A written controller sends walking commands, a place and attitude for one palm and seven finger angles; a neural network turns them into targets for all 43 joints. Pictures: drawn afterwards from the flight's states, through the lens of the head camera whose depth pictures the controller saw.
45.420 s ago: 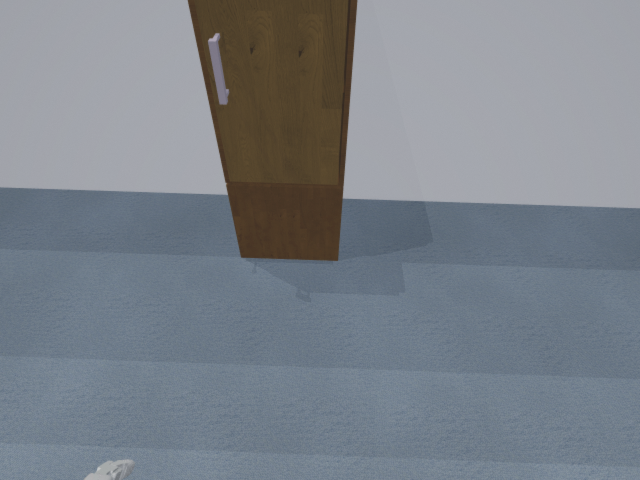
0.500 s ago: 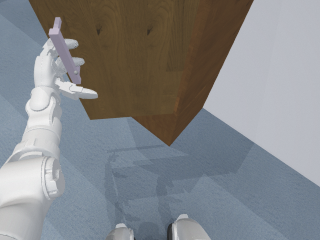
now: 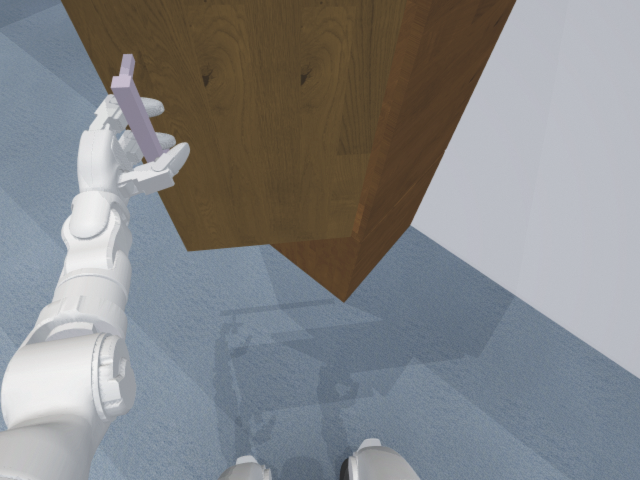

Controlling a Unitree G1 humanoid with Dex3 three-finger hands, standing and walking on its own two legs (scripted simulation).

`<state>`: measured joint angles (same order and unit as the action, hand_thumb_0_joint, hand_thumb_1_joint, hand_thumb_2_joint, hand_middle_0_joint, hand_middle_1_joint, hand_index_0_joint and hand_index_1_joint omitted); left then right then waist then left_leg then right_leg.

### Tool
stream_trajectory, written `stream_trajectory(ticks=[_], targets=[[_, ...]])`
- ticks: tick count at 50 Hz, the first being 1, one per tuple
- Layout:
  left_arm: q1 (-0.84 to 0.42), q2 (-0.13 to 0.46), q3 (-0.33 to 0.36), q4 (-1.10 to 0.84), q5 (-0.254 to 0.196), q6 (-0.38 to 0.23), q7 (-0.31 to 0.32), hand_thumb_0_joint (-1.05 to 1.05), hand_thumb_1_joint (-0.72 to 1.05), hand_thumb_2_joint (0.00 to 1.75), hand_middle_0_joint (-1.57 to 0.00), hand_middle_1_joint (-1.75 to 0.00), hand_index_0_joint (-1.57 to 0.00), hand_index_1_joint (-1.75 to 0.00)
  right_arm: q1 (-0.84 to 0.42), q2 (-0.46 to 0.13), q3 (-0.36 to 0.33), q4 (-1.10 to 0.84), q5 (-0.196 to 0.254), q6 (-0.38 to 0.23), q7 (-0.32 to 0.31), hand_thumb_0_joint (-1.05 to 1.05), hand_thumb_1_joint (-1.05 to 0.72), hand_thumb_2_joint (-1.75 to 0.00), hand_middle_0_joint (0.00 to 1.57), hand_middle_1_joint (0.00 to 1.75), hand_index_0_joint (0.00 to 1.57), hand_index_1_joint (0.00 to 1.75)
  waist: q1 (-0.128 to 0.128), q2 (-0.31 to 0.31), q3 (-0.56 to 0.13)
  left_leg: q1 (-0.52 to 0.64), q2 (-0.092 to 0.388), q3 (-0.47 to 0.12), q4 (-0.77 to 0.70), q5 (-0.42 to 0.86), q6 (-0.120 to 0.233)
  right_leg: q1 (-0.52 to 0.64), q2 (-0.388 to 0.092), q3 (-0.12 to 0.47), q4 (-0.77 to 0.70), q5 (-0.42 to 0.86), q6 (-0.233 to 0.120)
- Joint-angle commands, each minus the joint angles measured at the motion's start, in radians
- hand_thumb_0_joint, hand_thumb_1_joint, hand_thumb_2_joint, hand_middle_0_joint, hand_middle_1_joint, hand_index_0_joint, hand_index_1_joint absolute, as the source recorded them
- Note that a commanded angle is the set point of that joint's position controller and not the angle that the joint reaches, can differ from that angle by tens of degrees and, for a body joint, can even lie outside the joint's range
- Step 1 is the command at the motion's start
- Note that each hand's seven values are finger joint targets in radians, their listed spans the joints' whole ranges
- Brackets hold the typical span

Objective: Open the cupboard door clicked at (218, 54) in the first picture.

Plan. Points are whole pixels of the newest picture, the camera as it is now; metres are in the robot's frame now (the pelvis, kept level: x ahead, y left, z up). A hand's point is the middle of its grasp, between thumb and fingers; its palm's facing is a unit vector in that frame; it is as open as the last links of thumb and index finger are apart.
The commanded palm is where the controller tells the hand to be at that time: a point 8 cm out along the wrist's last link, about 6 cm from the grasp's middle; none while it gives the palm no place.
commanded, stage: close the thumb around the handle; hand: left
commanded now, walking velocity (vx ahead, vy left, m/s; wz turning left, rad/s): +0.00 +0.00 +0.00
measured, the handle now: (147, 124) +0.55 +0.20 +0.09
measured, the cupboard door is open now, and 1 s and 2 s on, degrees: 47 73 90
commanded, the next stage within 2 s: pull the door open along its arc in 0.22 s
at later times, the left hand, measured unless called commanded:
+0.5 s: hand (163, 164) +0.48 +0.17 +0.09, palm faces +0.05 -1.00 -0.01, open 5.9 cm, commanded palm +0.44 +0.21 +0.09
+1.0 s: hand (211, 244) +0.36 +0.10 +0.09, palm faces +0.28 -0.95 +0.09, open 6.2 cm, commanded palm +0.30 +0.16 +0.09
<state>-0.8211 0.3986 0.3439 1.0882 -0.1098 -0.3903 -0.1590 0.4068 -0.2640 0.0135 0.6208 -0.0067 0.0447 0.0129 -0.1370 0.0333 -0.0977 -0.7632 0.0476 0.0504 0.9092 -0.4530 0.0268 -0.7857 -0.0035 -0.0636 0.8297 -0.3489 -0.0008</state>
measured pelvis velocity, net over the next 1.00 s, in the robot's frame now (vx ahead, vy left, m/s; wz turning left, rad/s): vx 0.01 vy -0.01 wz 0.00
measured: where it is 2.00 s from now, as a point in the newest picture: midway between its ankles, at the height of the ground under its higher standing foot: outside the picture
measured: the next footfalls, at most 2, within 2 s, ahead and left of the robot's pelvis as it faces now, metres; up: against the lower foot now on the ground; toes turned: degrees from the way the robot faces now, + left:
none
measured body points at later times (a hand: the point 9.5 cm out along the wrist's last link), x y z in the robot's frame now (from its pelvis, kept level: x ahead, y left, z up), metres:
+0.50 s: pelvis +0.00 -0.01 +0.00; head +0.10 +0.00 +0.44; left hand +0.47 +0.22 +0.09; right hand +0.02 -0.27 -0.12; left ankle -0.01 +0.10 -0.69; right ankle +0.02 -0.12 -0.69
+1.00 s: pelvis +0.01 -0.01 +0.02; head +0.05 -0.02 +0.47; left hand +0.34 +0.15 +0.09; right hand +0.16 -0.24 -0.08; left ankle -0.01 +0.10 -0.69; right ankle +0.02 -0.12 -0.69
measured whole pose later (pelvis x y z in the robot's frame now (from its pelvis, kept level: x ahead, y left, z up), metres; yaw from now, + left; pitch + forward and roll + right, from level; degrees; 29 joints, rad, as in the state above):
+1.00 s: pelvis +0.01 -0.01 +0.02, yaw +0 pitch +10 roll +0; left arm -0.16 -0.02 0.05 0.30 -0.08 -0.25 0.29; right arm 0.24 -0.20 0.00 0.53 -0.02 0.01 0.05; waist -0.03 0.03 -0.10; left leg -0.53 0.04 0.07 0.77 -0.42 0.01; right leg -0.59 -0.01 -0.05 0.75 -0.34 -0.02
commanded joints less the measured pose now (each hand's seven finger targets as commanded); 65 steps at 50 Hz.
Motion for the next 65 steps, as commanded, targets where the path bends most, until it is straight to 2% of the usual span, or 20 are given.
stream_trajectory(ticks=[1, 3, 6, 10, 13, 14, 17, 25, 32, 36, 37, 38, 40, 44, 48, 49, 53, 54, 59, 65], targets=[[-0.438, 0.204, 0.014, -0.254, -0.015, -0.088, -0.007, 0.00, 0.90, 0.90, -0.40, -1.35, -0.40, -1.35, 0.137, -0.168, -0.062, -0.055, 0.000, -0.012, -0.014, 0.00, -0.90, -0.90, 0.20, 0.30, 0.20, 0.30, -0.004, 0.044, -0.472, 0.310, -0.021, -0.081, -0.089, 0.528, -0.017, 0.236, 0.050, 0.021, -0.043, 0.390, -0.016], [-0.463, 0.201, 0.004, -0.227, -0.008, -0.083, -0.006, 0.00, 0.90, 0.90, -0.40, -1.35, -0.40, -1.35, 0.131, -0.167, -0.058, -0.051, 0.001, -0.013, -0.017, 0.00, -0.90, -0.90, 0.20, 0.30, 0.20, 0.30, -0.013, 0.042, -0.422, 0.272, -0.026, -0.077, -0.101, 0.454, -0.013, 0.229, 0.047, 0.022, -0.051, 0.358, -0.017], [-0.491, 0.197, -0.007, -0.221, 0.001, -0.087, -0.002, 0.00, 0.90, 0.90, -0.40, -1.35, -0.40, -1.35, 0.130, -0.166, -0.056, -0.046, 0.000, -0.014, -0.019, 0.00, -0.90, -0.90, 0.20, 0.30, 0.20, 0.30, -0.017, 0.083, -0.420, 0.289, -0.027, -0.082, -0.104, 0.459, -0.016, 0.210, 0.044, 0.022, -0.049, 0.345, -0.019], [-0.469, 0.164, -0.018, -0.246, -0.006, -0.096, -0.001, 0.00, 0.90, 0.90, -0.40, -1.35, -0.40, -1.35, 0.137, -0.163, -0.064, -0.043, -0.003, -0.020, -0.015, 0.00, -0.90, -0.90, 0.20, 0.30, 0.20, 0.30, -0.009, 0.104, -0.489, 0.361, -0.020, -0.092, -0.086, 0.548, -0.025, 0.190, 0.046, 0.018, -0.041, 0.364, -0.018], [-0.488, 0.189, -0.003, -0.213, -0.008, -0.090, 0.004, 0.00, 0.90, 0.90, -0.40, -1.35, -0.40, -1.35, 0.136, -0.167, -0.059, -0.037, -0.003, -0.018, -0.016, 0.00, -0.90, -0.90, 0.20, 0.30, 0.20, 0.30, -0.018, 0.036, -0.443, 0.292, -0.026, -0.085, -0.095, 0.471, -0.017, 0.221, 0.046, 0.019, -0.046, 0.357, -0.017], [-0.492, 0.171, -0.016, -0.218, -0.009, -0.092, 0.004, 0.00, 0.90, 0.90, -0.40, -1.35, -0.40, -1.35, 0.134, -0.167, -0.058, -0.041, -0.004, -0.020, -0.017, 0.00, -0.90, -0.90, 0.20, 0.30, 0.20, 0.30, -0.021, 0.051, -0.443, 0.295, -0.029, -0.082, -0.096, 0.465, -0.013, 0.219, 0.047, 0.022, -0.048, 0.357, -0.018], [-0.492, 0.235, 0.023, -0.182, 0.007, -0.091, 0.003, 0.00, 0.90, 0.90, -0.40, -1.35, -0.40, -1.35, 0.133, -0.170, -0.057, -0.038, -0.002, -0.018, -0.022, 0.00, -0.90, -0.90, 0.20, 0.30, 0.20, 0.30, -0.018, 0.028, -0.428, 0.245, -0.034, -0.075, -0.096, 0.418, -0.008, 0.239, 0.042, 0.032, -0.050, 0.354, -0.017], [-0.273, 0.192, 0.015, -0.291, -0.028, -0.084, -0.033, 0.00, 0.90, 0.90, -0.40, -1.35, -0.40, -1.35, 0.102, -0.159, -0.059, -0.092, 0.008, -0.017, -0.017, 0.00, -0.90, -0.90, 0.20, 0.30, 0.20, 0.30, 0.040, 0.046, -0.492, 0.262, -0.036, -0.052, -0.111, 0.476, -0.007, 0.336, 0.041, 0.034, -0.050, 0.426, -0.021], [0.059, 0.105, -0.013, -0.536, -0.079, -0.048, -0.027, 0.00, 0.90, 0.90, -0.40, -1.35, -0.40, -1.35, 0.038, -0.141, -0.067, -0.159, 0.028, -0.024, -0.005, 0.00, -0.90, -0.90, 0.20, 0.30, 0.20, 0.30, 0.102, 0.026, -0.460, 0.266, -0.034, -0.024, -0.157, 0.521, -0.002, 0.437, 0.037, 0.034, -0.075, 0.486, -0.023], [0.261, 0.066, -0.024, -0.647, -0.100, -0.015, -0.006, 0.00, 0.90, 0.90, -0.40, -1.35, -0.40, -1.35, -0.008, -0.135, -0.064, -0.185, 0.038, -0.033, -0.003, 0.00, -0.90, -0.90, 0.20, 0.30, 0.20, 0.30, 0.118, -0.045, -0.357, 0.225, -0.038, -0.008, -0.193, 0.449, 0.000, 0.474, 0.031, 0.030, -0.098, 0.480, -0.020], [0.290, 0.048, -0.036, -0.709, -0.100, -0.013, 0.001, 0.00, 0.90, 0.90, -0.40, -1.35, -0.40, -1.35, -0.026, -0.128, -0.065, -0.196, 0.038, -0.036, -0.002, 0.00, -0.90, -0.90, 0.20, 0.30, 0.20, 0.30, 0.124, -0.025, -0.352, 0.234, -0.040, -0.005, -0.202, 0.443, -0.002, 0.479, 0.029, 0.030, -0.101, 0.473, -0.021], [0.318, 0.000, 0.080, -0.778, -0.164, 0.005, 0.135, 0.00, 0.90, 0.90, -0.40, -1.35, -0.40, -1.35, -0.074, -0.095, -0.063, -0.209, 0.035, -0.048, 0.000, 0.00, -0.90, -0.90, 0.20, 0.30, 0.20, 0.30, 0.202, -0.056, -0.330, 0.205, -0.049, -0.003, -0.213, 0.416, -0.013, 0.483, 0.031, 0.014, -0.121, 0.431, -0.021], [0.420, -0.083, 0.004, -0.827, -0.122, 0.021, 0.251, 0.00, 0.90, 0.90, -0.40, -1.35, -0.40, -1.35, -0.094, -0.092, -0.058, -0.208, 0.025, -0.064, 0.008, 0.00, -0.90, -0.90, 0.20, 0.30, 0.20, 0.30, 0.176, -0.040, -0.288, 0.234, -0.046, -0.007, -0.230, 0.394, -0.022, 0.463, 0.029, 0.004, -0.128, 0.380, -0.019], [0.485, -0.164, -0.066, -0.955, -0.043, 0.036, 0.409, 0.00, 0.90, 0.90, -0.40, -1.35, -0.40, -1.35, -0.121, -0.077, -0.058, -0.208, -0.002, -0.070, 0.018, 0.00, -0.90, -0.90, 0.20, 0.30, 0.20, 0.30, 0.177, -0.071, -0.303, 0.263, -0.043, -0.008, -0.228, 0.427, -0.026, 0.492, 0.018, 0.005, -0.122, 0.404, -0.023], [0.540, -0.307, -0.198, -1.063, 0.044, 0.066, 0.552, 0.00, 0.90, 0.90, -0.40, -1.35, -0.40, -1.35, -0.163, -0.047, -0.054, -0.211, -0.025, -0.065, 0.025, 0.00, -0.90, -0.90, 0.20, 0.30, 0.20, 0.30, 0.177, -0.027, -0.306, 0.303, -0.041, -0.004, -0.226, 0.451, -0.031, 0.497, 0.006, 0.011, -0.122, 0.420, -0.026], [0.568, -0.329, -0.225, -1.074, 0.071, 0.079, 0.589, 0.00, 0.90, 0.90, -0.40, -1.35, -0.40, -1.35, -0.168, -0.045, -0.053, -0.213, -0.032, -0.062, 0.026, 0.00, -0.90, -0.90, 0.20, 0.30, 0.20, 0.30, 0.172, -0.064, -0.302, 0.307, -0.039, -0.009, -0.224, 0.453, -0.027, 0.499, 0.007, 0.008, -0.127, 0.419, -0.026], [0.615, -0.445, -0.348, -1.150, 0.156, 0.142, 0.720, 0.00, 0.90, 0.90, -0.40, -1.35, -0.40, -1.35, -0.213, -0.026, -0.052, -0.219, -0.050, -0.041, 0.031, 0.00, -0.90, -0.90, 0.20, 0.30, 0.20, 0.30, 0.162, -0.059, -0.288, 0.318, -0.039, -0.013, -0.220, 0.430, -0.028, 0.495, -0.002, 0.008, -0.131, 0.397, -0.027], [0.629, -0.457, -0.378, -1.158, 0.178, 0.156, 0.737, 0.00, 0.90, 0.90, -0.40, -1.35, -0.40, -1.35, -0.212, -0.028, -0.052, -0.220, -0.055, -0.036, 0.028, 0.00, -0.90, -0.90, 0.20, 0.30, 0.20, 0.30, 0.152, -0.096, -0.285, 0.314, -0.037, -0.019, -0.216, 0.427, -0.027, 0.500, -0.002, 0.010, -0.135, 0.402, -0.028], [0.684, -0.556, -0.522, -1.229, 0.238, 0.208, 0.760, 0.00, 0.90, 0.90, -0.40, -1.35, -0.40, -1.35, -0.246, -0.014, -0.054, -0.228, -0.064, -0.014, 0.012, 0.00, -0.90, -0.90, 0.20, 0.30, 0.20, 0.30, 0.129, -0.114, -0.257, 0.340, -0.037, -0.022, -0.207, 0.412, -0.024, 0.505, -0.010, 0.017, -0.152, 0.428, -0.029], [0.808, -0.636, -0.619, -1.285, 0.216, 0.235, 0.746, 0.00, 0.90, 0.90, -0.40, -1.35, -0.40, -1.35, -0.300, 0.005, -0.041, -0.236, -0.052, -0.020, 0.003, 0.00, -0.90, -0.90, 0.20, 0.30, 0.20, 0.30, 0.138, -0.093, -0.209, 0.356, -0.045, -0.035, -0.212, 0.372, -0.024, 0.517, -0.017, 0.019, -0.175, 0.405, -0.030]])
